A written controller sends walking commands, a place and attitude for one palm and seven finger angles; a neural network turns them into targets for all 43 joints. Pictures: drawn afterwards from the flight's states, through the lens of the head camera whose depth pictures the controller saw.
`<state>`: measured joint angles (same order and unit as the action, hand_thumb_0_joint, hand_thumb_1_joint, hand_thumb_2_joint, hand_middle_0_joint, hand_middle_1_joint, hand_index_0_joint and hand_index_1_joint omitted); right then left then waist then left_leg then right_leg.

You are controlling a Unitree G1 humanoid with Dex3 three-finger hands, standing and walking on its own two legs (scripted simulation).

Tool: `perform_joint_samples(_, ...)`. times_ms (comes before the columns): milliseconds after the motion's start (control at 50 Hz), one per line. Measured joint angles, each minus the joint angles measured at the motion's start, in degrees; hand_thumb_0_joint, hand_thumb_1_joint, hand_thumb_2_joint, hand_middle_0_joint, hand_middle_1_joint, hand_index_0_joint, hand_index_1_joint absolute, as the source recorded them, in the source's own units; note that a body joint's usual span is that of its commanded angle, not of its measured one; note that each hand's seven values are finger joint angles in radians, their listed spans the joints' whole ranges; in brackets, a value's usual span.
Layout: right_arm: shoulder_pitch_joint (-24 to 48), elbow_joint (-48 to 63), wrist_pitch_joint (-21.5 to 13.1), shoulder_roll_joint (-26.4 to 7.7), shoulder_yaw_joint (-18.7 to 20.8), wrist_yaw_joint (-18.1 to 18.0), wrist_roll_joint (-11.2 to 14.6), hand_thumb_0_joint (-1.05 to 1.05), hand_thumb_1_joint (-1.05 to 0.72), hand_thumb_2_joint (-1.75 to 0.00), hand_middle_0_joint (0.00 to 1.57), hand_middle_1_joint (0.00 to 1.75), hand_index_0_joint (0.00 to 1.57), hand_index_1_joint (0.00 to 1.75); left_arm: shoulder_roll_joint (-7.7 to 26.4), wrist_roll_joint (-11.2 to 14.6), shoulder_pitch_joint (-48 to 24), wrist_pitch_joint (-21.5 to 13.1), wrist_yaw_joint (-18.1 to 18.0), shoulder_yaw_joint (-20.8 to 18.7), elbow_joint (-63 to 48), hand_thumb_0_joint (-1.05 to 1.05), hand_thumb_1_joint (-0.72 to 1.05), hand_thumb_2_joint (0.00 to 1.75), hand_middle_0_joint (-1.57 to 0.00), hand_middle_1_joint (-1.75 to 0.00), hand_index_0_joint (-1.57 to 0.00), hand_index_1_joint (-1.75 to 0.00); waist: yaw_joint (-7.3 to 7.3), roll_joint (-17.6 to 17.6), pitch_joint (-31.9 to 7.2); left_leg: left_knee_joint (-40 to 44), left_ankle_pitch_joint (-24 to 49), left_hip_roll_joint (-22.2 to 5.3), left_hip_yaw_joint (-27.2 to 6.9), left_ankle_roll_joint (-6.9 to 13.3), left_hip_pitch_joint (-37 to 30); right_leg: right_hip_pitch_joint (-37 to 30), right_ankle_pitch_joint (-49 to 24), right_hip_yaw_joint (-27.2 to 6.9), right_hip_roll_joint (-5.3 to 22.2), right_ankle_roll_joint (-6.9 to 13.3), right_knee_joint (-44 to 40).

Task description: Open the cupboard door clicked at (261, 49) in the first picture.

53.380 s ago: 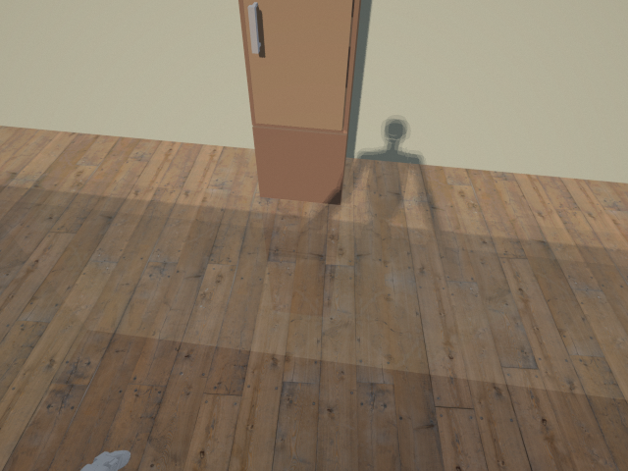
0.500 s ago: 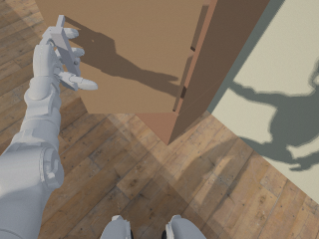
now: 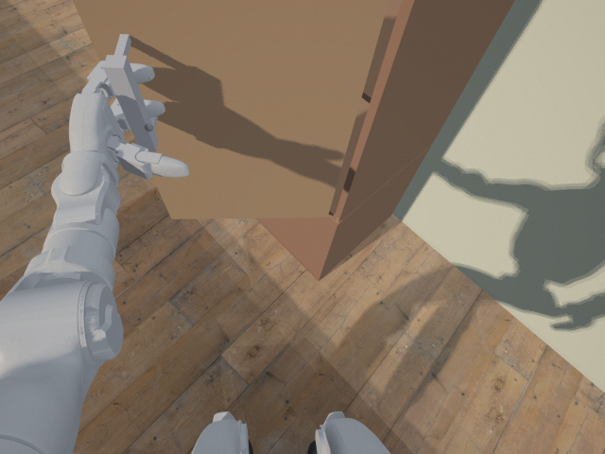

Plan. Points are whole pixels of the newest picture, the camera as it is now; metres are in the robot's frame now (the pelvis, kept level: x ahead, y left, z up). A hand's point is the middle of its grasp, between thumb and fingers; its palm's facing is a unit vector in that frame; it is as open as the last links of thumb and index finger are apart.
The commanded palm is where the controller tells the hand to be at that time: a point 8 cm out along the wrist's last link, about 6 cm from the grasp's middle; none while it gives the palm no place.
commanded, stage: close the thumb around the handle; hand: left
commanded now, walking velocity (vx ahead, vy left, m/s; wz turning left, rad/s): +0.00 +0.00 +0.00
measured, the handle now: (137, 97) +0.57 +0.18 +0.09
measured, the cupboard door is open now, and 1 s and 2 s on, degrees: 50 52 94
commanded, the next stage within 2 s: pull the door open along its arc in 0.66 s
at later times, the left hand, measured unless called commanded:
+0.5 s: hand (151, 120) +0.53 +0.15 +0.10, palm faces +0.00 -1.00 -0.01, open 6.8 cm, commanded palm +0.50 +0.19 +0.09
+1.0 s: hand (152, 130) +0.51 +0.15 +0.10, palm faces +0.00 -1.00 -0.01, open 5.6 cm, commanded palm +0.46 +0.19 +0.09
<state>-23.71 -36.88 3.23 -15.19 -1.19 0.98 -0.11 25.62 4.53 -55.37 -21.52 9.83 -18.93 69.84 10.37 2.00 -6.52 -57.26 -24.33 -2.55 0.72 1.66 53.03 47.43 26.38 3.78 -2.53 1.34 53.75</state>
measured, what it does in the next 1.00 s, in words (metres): stands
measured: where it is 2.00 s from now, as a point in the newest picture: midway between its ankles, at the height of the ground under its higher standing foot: outside the picture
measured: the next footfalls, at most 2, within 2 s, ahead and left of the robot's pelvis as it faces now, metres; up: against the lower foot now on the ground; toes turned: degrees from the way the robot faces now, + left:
none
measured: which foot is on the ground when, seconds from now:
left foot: down 0.00-1.00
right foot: down 0.00-1.00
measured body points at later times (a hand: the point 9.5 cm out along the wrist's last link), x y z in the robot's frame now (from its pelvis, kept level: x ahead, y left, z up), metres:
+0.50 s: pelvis +0.00 +0.00 +0.00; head +0.12 +0.02 +0.43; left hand +0.52 +0.21 +0.10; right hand -0.01 -0.26 -0.11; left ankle +0.02 +0.10 -0.68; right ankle -0.01 -0.11 -0.68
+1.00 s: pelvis +0.01 +0.00 +0.01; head +0.12 +0.01 +0.44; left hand +0.50 +0.20 +0.10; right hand +0.01 -0.26 -0.11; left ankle +0.02 +0.10 -0.68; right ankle -0.01 -0.11 -0.68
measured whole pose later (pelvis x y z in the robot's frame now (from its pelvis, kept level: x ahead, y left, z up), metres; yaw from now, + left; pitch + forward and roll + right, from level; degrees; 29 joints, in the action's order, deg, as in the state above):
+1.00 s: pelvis +0.01 +0.00 +0.01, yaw -1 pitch +20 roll -2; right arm -24.0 -35.9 4.5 -14.9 -0.4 1.7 0.1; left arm 22.7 6.1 -47.8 -21.9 9.2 -19.1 62.3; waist 9.0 2.6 -7.7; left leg -55.5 -25.0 -2.7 2.0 1.5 50.2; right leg 45.4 26.8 2.3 -2.8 1.4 52.5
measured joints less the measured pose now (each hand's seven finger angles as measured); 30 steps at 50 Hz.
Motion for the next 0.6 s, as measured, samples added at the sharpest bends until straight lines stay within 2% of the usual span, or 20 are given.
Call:
perform_joint_samples(80,0.2,0.3,-0.4,0.1,0.0,0.0,-0.1,0.0,-0.91,-0.9,0.2,0.3,0.2,0.3,0.0,-0.3,0.2,-0.7,-0.6,-0.5,-0.8,-0.01,-0.45,0.32,-0.3,-1.21,-0.3,-1.21,0.13,-0.1,0.0,-0.1,0.0,0.0,0.1,0.0,0.4,0.5,0.0,-0.1,0.0,0.0,0.2)
perform_joint_samples(180,0.4,-0.1,-0.4,0.2,0.0,0.1,-0.2,0.0,-0.91,-0.9,0.2,0.3,0.2,0.3,0.4,-0.6,-0.4,-1.3,-0.7,0.0,-0.6,-0.01,-0.29,0.39,-0.31,-1.23,-0.31,-1.22,0.14,0.0,0.0,-0.6,-0.2,0.0,0.1,0.1,0.9,0.9,0.2,-0.1,0.0,-0.1,0.7)
perform_joint_samples(340,-0.2,-0.2,-0.2,0.3,-0.2,0.1,-0.2,0.0,-0.91,-0.9,0.2,0.3,0.2,0.3,-0.1,0.0,-1.0,0.1,-0.8,0.1,0.1,-0.01,0.1,0.55,-0.34,-1.27,-0.34,-1.26,0.15,0.3,0.0,-0.4,-0.3,0.1,0.1,0.2,0.7,0.7,0.2,-0.2,0.1,-0.2,0.4)
perform_joint_samples(520,-0.8,-0.2,0.0,0.4,0.1,0.5,-0.4,0.0,-0.91,-0.9,0.2,0.3,0.2,0.3,-0.3,-0.4,0.0,-0.6,-1.6,0.0,-1.3,0.0,0.59,0.76,-0.38,-1.32,-0.36,-1.32,0.08,0.3,-0.3,-0.3,-0.5,0.0,0.4,0.1,0.6,0.8,0.4,-0.4,0.0,-0.1,0.4)
perform_joint_samples(600,-0.7,-0.2,0.3,0.4,0.1,0.5,-0.3,0.0,-0.91,-0.9,0.2,0.3,0.2,0.3,-0.4,-0.4,0.5,-0.2,-1.2,-0.2,-1.6,0.01,0.74,0.83,-0.39,-1.34,-0.37,-1.33,-0.06,0.3,-0.4,0.0,-0.6,0.0,0.4,0.1,0.2,0.4,0.4,-0.5,0.0,-0.1,0.1)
